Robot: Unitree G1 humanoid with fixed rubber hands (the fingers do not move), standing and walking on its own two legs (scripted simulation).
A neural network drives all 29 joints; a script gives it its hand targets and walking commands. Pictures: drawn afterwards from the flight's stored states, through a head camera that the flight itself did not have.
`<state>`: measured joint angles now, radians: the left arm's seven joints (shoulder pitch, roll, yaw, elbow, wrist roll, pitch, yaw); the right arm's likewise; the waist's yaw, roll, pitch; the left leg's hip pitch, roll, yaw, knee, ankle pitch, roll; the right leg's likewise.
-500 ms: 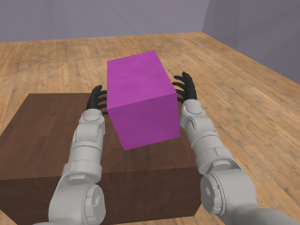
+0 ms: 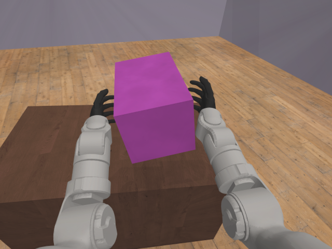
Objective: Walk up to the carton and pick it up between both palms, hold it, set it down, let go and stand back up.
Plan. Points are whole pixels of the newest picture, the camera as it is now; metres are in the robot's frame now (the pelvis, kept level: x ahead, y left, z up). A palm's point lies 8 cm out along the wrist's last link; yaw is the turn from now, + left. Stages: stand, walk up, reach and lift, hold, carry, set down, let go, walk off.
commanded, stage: reach and lift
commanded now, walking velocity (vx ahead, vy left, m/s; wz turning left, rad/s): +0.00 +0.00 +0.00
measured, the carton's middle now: (152, 102) +0.49 +0.01 +0.14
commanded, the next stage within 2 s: hold in 0.16 s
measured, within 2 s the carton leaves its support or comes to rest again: neither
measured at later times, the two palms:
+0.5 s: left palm (95, 117) +0.36 +0.15 +0.19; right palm (207, 105) +0.36 -0.11 +0.22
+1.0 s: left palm (96, 117) +0.36 +0.15 +0.18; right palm (208, 105) +0.36 -0.11 +0.22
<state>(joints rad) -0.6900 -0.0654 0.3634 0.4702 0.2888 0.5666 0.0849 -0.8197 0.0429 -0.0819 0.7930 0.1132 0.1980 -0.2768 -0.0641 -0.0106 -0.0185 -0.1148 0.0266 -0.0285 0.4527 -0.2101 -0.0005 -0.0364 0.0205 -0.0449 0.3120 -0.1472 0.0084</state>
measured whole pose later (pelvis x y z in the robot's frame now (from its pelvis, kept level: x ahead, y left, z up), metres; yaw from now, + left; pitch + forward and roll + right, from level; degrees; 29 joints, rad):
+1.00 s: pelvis -0.01 +0.00 +0.00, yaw +0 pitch -9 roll -2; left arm -0.69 -0.07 0.36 0.34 0.34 0.68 0.03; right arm -0.82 0.04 -0.05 0.70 0.14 0.24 -0.29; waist -0.07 -0.02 0.00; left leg -0.10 0.03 -0.03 0.45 -0.20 0.00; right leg -0.03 0.02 -0.04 0.33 -0.15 0.01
